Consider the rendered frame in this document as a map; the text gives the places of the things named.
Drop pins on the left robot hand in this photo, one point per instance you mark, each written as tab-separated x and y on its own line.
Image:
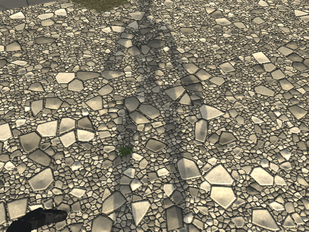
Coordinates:
36	219

